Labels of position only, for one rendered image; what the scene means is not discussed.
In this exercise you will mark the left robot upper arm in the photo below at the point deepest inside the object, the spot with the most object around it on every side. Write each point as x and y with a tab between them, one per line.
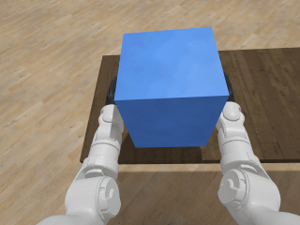
89	201

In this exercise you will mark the table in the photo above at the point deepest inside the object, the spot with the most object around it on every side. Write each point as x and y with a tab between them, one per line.
266	86

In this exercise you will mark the left robot forearm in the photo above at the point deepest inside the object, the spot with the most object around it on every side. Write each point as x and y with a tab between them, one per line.
105	149

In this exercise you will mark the right robot hand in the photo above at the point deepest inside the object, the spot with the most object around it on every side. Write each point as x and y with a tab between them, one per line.
230	88

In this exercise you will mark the carton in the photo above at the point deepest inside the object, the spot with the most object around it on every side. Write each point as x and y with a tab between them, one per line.
170	88

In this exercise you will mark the left robot hand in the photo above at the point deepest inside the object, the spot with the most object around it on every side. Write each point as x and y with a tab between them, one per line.
111	92

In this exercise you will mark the right robot forearm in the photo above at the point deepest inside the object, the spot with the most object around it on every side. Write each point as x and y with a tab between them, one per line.
234	144

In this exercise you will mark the right robot upper arm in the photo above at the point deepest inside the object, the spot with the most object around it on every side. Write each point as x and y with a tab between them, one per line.
252	199

